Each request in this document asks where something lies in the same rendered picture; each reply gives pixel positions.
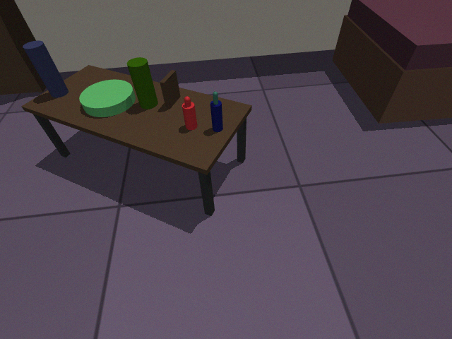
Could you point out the coffee table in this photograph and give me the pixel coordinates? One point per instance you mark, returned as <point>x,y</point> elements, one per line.
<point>159,132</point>

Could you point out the bed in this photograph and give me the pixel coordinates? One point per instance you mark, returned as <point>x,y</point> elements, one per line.
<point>397,56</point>

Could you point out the bookshelf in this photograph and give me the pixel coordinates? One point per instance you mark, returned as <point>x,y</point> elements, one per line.
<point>17,73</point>

